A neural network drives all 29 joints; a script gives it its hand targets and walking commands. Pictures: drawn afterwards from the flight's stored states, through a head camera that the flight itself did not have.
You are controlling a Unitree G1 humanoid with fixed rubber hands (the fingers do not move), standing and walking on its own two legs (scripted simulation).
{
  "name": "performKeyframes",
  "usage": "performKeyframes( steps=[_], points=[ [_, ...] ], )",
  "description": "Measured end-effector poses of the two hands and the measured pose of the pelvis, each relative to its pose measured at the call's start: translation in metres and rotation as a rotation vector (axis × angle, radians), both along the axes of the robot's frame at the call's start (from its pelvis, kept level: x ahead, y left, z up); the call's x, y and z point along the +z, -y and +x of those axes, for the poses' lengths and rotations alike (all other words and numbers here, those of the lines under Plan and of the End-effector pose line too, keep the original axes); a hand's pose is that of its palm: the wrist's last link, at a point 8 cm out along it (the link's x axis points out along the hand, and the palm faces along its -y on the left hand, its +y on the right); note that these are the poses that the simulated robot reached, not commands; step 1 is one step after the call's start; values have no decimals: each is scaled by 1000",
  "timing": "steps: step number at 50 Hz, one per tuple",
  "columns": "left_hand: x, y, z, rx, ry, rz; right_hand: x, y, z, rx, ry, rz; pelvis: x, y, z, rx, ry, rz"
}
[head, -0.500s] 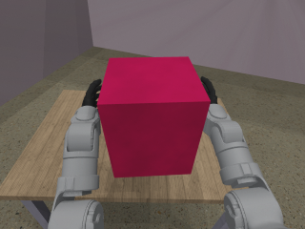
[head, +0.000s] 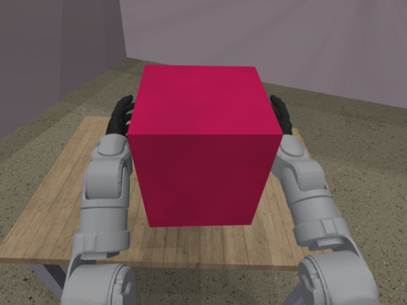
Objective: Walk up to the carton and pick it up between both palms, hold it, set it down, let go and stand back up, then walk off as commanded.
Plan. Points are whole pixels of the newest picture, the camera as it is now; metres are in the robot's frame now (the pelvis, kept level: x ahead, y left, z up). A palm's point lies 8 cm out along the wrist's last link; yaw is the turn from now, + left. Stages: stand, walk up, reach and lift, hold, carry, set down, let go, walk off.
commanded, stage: hold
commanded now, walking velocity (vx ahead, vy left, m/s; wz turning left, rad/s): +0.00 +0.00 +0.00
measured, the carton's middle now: (200, 149) +0.37 +0.00 +0.17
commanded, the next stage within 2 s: none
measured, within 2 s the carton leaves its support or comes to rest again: neither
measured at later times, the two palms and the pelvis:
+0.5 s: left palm (119, 137) +0.36 +0.15 +0.20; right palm (280, 134) +0.37 -0.15 +0.21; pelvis +0.00 +0.00 +0.00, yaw +0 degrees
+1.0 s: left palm (121, 142) +0.36 +0.14 +0.19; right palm (281, 139) +0.37 -0.16 +0.20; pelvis +0.00 +0.00 +0.00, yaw +0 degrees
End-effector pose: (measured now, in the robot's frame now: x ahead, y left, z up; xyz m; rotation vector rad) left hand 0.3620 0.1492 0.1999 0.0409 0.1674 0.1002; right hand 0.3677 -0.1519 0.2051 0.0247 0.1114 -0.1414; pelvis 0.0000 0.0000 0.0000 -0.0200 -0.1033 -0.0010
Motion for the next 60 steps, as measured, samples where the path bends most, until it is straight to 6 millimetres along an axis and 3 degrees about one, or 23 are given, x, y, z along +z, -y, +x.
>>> performKeyframes(
  steps=[12,21,32,41,50,60],
  points=[
    [-6,1,1,-7,-45,12,-4,1,1,-4,-45,5,0,-2,3,4,27,1],
    [7,3,3,-6,12,-6,7,3,1,-11,13,8,0,-3,4,-11,14,0],
    [-11,0,0,-13,-54,-14,-8,0,-2,-15,-54,5,0,-4,3,-3,24,2],
    [13,2,-4,-1,33,0,9,2,-6,-12,34,36,-1,-4,2,-6,20,-3],
    [-10,4,-3,-12,-67,7,-6,4,-2,-7,-66,-10,0,-1,-3,-4,33,6],
    [7,4,-3,-7,-2,-14,5,5,-5,-20,0,22,0,3,-6,1,20,4]
  ],
)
